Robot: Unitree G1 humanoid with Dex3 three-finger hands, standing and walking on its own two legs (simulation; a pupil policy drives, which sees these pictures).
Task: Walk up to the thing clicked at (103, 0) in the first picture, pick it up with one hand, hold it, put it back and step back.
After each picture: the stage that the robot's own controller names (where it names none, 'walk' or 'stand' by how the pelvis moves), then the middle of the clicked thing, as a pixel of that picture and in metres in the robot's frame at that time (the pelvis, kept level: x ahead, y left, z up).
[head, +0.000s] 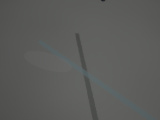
stand; out of the picture +2.39 -0.32 -0.72
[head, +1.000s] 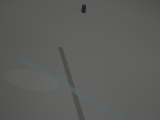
walk; (83, 8) +2.29 -0.11 -0.72
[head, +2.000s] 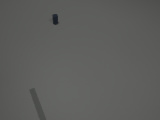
walk; (55, 19) +1.62 +0.26 -0.72
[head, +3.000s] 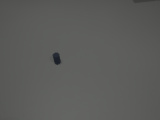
walk; (56, 58) +1.05 +0.27 -0.69
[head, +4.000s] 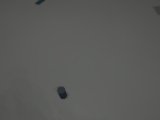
walk; (62, 92) +0.64 +0.26 -0.71
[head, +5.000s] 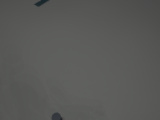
walk; (57, 119) +0.39 +0.21 -0.69
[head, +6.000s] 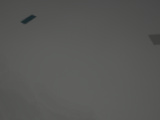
stand; out of the picture +0.28 +0.21 -0.72
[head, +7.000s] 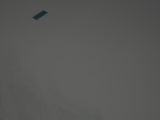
stand; out of the picture +0.30 +0.18 -0.72
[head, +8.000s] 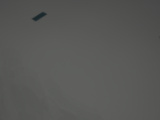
stand; out of the picture +0.31 +0.21 -0.73
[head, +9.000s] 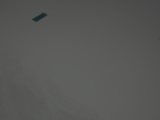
stand; out of the picture +0.30 +0.21 -0.73
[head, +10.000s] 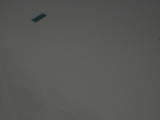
stand; out of the picture +0.30 +0.21 -0.73
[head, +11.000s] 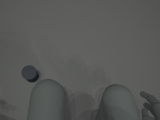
go down; (30, 74) +0.36 +0.24 -0.37
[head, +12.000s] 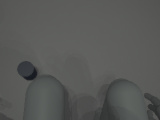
go down; (27, 71) +0.37 +0.25 -0.30
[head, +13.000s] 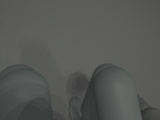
close in; out of the picture +0.35 +0.28 -0.22
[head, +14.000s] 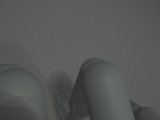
close; out of the picture +0.35 +0.28 -0.22
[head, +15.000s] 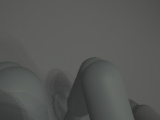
lift; out of the picture +0.35 +0.29 -0.22
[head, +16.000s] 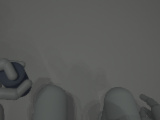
lift; (16, 81) +0.31 +0.23 -0.04
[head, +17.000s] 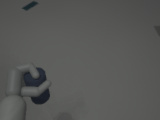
hold; (37, 86) +0.32 +0.16 +0.01
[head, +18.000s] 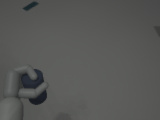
hold; (35, 87) +0.32 +0.18 +0.00
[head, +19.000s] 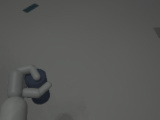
hold; (38, 87) +0.33 +0.17 +0.00
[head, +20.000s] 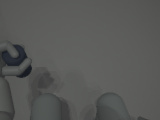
crouch; (18, 62) +0.39 +0.22 -0.08
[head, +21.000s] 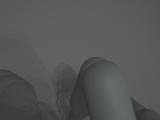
lower; out of the picture +0.39 +0.30 -0.22
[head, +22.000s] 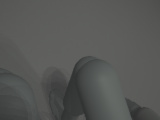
lower; out of the picture +0.39 +0.31 -0.22
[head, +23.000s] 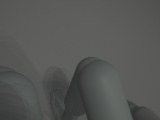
lower; out of the picture +0.39 +0.31 -0.22
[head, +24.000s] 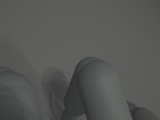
lower; out of the picture +0.38 +0.31 -0.22
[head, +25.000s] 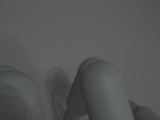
loosen; out of the picture +0.37 +0.30 -0.22
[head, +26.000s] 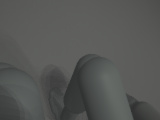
withdraw; out of the picture +0.37 +0.28 -0.22
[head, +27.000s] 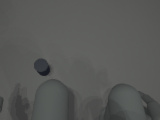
walk; (42, 67) +0.41 +0.22 -0.37
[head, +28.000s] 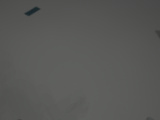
stand; out of the picture +0.33 +0.19 -0.66
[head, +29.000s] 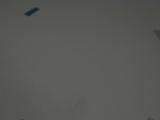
stand; out of the picture +0.34 +0.20 -0.67
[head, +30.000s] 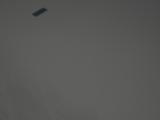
stand; out of the picture +0.35 +0.19 -0.71
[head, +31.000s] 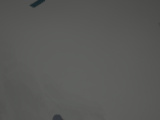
walk; out of the picture +0.39 +0.18 -0.70
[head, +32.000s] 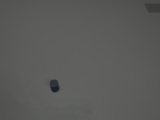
walk; (54, 86) +0.61 +0.20 -0.71
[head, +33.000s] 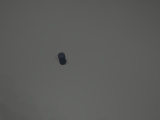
stand; (62, 58) +0.92 +0.26 -0.70
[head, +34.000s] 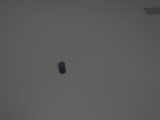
stand; (62, 67) +0.96 +0.22 -0.72
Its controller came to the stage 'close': yes
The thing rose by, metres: 0.71
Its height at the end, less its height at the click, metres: +0.00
